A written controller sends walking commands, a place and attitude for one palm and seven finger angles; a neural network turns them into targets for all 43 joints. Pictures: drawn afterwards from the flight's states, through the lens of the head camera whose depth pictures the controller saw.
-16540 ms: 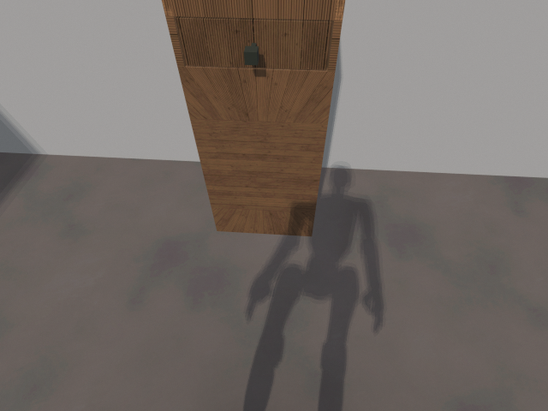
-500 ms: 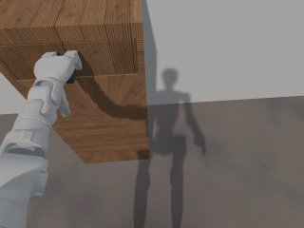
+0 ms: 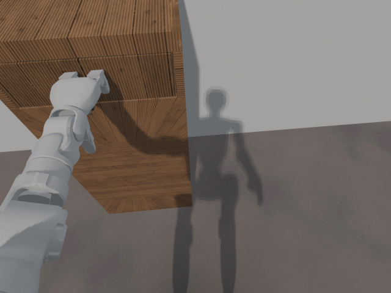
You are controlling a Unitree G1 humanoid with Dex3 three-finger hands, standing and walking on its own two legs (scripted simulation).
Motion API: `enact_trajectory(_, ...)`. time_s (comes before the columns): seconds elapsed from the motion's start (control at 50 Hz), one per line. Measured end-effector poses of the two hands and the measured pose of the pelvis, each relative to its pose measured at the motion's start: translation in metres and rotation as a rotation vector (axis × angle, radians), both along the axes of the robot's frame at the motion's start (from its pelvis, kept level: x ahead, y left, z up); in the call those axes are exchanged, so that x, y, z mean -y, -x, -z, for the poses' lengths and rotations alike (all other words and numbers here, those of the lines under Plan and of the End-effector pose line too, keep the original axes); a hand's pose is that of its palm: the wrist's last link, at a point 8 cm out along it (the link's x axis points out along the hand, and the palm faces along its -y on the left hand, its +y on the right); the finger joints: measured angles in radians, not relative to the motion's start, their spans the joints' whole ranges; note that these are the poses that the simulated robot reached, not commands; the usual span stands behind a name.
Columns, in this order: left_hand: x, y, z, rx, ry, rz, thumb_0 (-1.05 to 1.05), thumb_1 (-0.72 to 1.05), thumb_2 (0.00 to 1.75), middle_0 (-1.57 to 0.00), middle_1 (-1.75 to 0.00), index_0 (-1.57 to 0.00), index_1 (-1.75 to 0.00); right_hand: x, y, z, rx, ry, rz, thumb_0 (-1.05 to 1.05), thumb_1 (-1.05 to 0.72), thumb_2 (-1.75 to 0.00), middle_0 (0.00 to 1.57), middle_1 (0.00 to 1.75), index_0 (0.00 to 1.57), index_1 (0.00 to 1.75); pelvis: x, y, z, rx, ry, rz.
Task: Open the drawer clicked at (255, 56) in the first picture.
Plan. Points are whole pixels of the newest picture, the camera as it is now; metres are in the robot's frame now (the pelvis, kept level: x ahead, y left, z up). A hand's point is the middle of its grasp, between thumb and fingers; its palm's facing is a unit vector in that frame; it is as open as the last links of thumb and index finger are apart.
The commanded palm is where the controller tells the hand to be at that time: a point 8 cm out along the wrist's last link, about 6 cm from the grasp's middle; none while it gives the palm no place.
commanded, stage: close the thumb around the handle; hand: left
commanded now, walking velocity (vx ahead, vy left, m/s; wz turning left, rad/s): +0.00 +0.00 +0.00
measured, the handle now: (86, 94) +0.52 +0.23 +0.10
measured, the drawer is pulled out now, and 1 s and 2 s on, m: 0.00 0.00 0.02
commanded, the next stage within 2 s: pull the drawer open in 0.80 s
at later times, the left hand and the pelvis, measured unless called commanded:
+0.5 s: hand (83, 116) +0.47 +0.23 +0.09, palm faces -0.04 +0.01 -1.00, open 9.5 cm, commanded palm +0.45 +0.23 +0.15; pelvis +0.00 -0.01 +0.00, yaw +1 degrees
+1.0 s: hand (89, 115) +0.47 +0.22 +0.08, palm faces -0.04 +0.00 -1.00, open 6.2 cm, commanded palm +0.44 +0.24 +0.15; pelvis +0.00 -0.01 +0.00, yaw +0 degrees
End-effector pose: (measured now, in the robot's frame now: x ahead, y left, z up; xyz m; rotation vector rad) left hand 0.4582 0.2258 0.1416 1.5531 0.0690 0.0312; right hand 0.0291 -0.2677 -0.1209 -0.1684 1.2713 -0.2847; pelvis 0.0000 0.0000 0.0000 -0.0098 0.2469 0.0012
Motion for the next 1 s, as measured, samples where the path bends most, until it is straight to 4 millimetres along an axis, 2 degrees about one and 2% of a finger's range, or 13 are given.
enact_trajectory(0.16, -0.002, 0.006, -0.001, 0.007, -0.009, -0.021, 0.00, -0.49, 0.30, -0.32, -1.20, -0.32, -1.20, 0.001, -0.015, -0.001, 0.045, -0.005, -0.017, 0.00, -0.91, -0.90, 0.20, 0.30, 0.20, 0.30, 0.003, 0.001, -0.001, 0.011, -0.003, 0.001)
enact_trajectory(0.26, -0.007, 0.011, -0.002, -0.008, -0.018, -0.037, 0.00, -0.39, 0.34, -0.32, -1.21, -0.32, -1.21, 0.005, -0.022, -0.002, 0.060, 0.001, -0.030, 0.00, -0.91, -0.90, 0.20, 0.30, 0.20, 0.30, 0.006, 0.002, -0.002, 0.017, -0.005, -0.005)
enact_trajectory(0.44, -0.009, 0.013, -0.002, -0.021, -0.020, -0.022, 0.00, 0.00, 0.51, -0.35, -1.25, -0.35, -1.25, 0.013, -0.023, -0.004, 0.058, 0.025, -0.040, 0.00, -0.91, -0.90, 0.20, 0.30, 0.20, 0.30, 0.009, 0.004, -0.001, 0.019, -0.005, -0.015)
enact_trajectory(0.66, 0.004, 0.002, 0.003, -0.022, -0.018, -0.006, 0.00, 0.54, 0.76, -0.39, -1.31, -0.39, -1.32, 0.014, -0.006, -0.001, 0.018, 0.022, -0.014, 0.00, -0.91, -0.90, 0.20, 0.30, 0.20, 0.30, 0.010, 0.003, 0.000, 0.001, -0.006, -0.007)
enact_trajectory(0.82, 0.003, 0.003, 0.004, -0.014, -0.024, -0.010, -0.01, 0.56, 0.78, -0.33, -1.34, -0.41, -1.34, 0.010, 0.002, 0.001, 0.004, 0.006, 0.006, 0.00, -0.91, -0.90, 0.20, 0.30, 0.20, 0.30, 0.010, 0.003, -0.001, 0.007, -0.007, -0.001)
enact_trajectory(1.0, 0.003, 0.004, 0.005, -0.015, -0.018, -0.009, -0.01, 0.58, 0.77, -0.30, -1.35, -0.42, -1.35, 0.011, -0.001, -0.001, 0.022, 0.013, 0.009, 0.00, -0.91, -0.90, 0.20, 0.30, 0.20, 0.30, 0.010, 0.003, -0.002, 0.008, -0.008, 0.005)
